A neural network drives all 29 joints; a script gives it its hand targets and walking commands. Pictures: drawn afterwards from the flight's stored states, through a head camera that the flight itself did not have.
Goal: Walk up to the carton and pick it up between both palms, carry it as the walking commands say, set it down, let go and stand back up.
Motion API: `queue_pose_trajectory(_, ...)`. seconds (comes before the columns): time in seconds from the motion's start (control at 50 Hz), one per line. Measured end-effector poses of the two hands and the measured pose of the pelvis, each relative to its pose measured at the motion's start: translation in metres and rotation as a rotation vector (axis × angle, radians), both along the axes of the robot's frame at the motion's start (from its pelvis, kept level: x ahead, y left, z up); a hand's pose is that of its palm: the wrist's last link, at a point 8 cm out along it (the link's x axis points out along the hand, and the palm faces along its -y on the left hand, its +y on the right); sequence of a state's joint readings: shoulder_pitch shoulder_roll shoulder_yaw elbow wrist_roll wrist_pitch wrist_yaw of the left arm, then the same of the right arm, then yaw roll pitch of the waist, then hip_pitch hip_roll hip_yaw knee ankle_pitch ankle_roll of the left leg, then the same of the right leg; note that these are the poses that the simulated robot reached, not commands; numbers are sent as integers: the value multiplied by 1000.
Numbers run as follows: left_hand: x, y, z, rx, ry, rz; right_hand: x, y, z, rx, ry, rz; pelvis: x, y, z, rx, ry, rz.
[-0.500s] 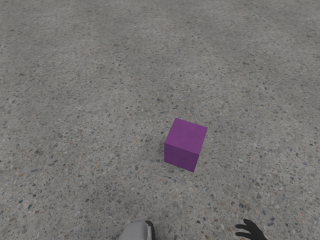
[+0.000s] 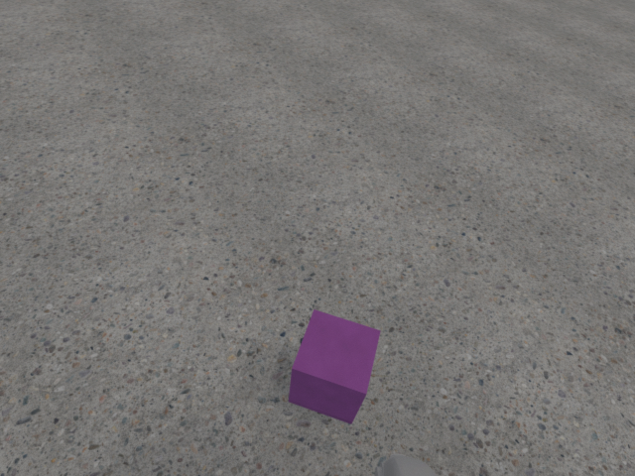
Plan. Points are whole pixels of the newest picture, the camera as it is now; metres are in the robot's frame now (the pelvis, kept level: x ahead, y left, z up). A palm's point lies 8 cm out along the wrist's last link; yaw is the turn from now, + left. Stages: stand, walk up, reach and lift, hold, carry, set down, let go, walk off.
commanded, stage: walk up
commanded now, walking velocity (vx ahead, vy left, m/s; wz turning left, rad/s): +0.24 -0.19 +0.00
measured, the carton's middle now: (332, 367) +0.56 -0.10 -0.67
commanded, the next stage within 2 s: none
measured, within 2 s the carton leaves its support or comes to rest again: neither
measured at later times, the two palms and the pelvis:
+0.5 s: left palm out of the picture +0.10 +0.10 -0.12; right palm out of the picture +0.12 -0.36 -0.17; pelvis +0.10 -0.13 +0.00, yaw -2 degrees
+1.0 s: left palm out of the picture +0.07 +0.24 -0.16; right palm out of the picture +0.16 -0.26 -0.15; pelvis +0.08 -0.02 -0.02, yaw +0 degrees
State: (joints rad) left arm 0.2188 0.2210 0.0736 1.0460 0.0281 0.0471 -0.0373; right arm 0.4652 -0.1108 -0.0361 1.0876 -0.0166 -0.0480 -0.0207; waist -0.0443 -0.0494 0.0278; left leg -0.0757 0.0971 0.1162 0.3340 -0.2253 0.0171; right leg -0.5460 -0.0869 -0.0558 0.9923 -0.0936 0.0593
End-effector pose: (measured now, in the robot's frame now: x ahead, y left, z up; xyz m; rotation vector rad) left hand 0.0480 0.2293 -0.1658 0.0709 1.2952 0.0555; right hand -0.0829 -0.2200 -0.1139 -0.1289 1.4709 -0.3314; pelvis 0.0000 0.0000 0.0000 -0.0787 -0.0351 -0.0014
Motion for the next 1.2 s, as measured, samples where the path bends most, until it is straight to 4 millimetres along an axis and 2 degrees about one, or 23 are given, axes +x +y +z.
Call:
queue_pose_trajectory(0.06, 4, -23, -2, -7, 35, 2, 19, -12, -8, 12, -13, 6, 15, -14, -3, 20, 9, -2)
queue_pose_trajectory(0.1, 14, -35, -1, 13, 37, 5, 28, -21, -14, 28, -5, 7, 25, -26, -6, 35, 18, -1)
queue_pose_trajectory(0.18, 49, -57, 4, 66, 7, -21, 47, -49, -30, 66, 21, -4, 47, -55, -13, 64, 37, -6)
queue_pose_trajectory(0.24, 78, -76, 5, 120, -37, -25, 63, -77, -51, 100, 50, -2, 67, -82, -26, 86, 47, -9)
queue_pose_trajectory(0.28, 87, -90, 11, 142, -62, -12, 81, -94, -58, 117, 56, 19, 75, -94, -26, 81, 47, -2)
queue_pose_trajectory(0.34, 85, -104, 28, 165, -62, 22, 117, -115, -57, 133, 27, 65, 88, -107, -16, 101, 45, 20)
queue_pose_trajectory(0.4, 72, -112, 41, 195, -25, 57, 154, -131, -56, 137, -13, 89, 100, -116, -7, 131, 38, 5)
queue_pose_trajectory(0.48, 55, -124, 46, 204, 57, 47, 199, -142, -53, 133, -109, 97, 104, -124, -2, 147, 8, -30)
queue_pose_trajectory(0.54, 54, -134, 40, 179, 59, 57, 214, -141, -52, 137, -128, 124, 105, -127, -3, 136, -5, -16)
queue_pose_trajectory(0.64, 63, -146, 23, 120, 29, 61, 215, -133, -50, 119, -103, 128, 106, -125, -9, 99, -3, -13)
queue_pose_trajectory(0.72, 72, -131, 13, 117, 11, 55, 216, -130, -44, 83, -99, 128, 103, -117, -13, 83, 22, -16)
queue_pose_trajectory(0.78, 67, -102, 14, 155, 16, 69, 222, -128, -37, 47, -109, 147, 97, -103, -12, 86, 39, -10)
queue_pose_trajectory(0.84, 51, -67, 17, 200, 54, 87, 233, -121, -34, 16, -138, 175, 91, -83, -12, 87, 47, -8)
queue_pose_trajectory(0.9, 33, -31, 18, 226, 94, 105, 243, -100, -33, 6, -175, 202, 85, -58, -14, 82, 45, 5)
queue_pose_trajectory(0.98, 19, 9, 5, 199, 123, 107, 242, -56, -35, 4, -235, 212, 83, -23, -23, 63, 23, 11)
queue_pose_trajectory(1.08, 31, 23, 7, 133, 89, 82, 223, -5, -23, 43, -234, 188, 84, 0, -10, 52, 10, -6)
queue_pose_trajectory(1.14, 42, 24, 7, 108, 64, 55, 217, 9, -22, 43, -239, 175, 81, 10, -8, 58, 9, -13)
queue_pose_trajectory(1.2, 48, 23, 7, 100, 58, 28, 212, 14, -24, 43, -243, 164, 79, 17, -9, 72, 14, -32)
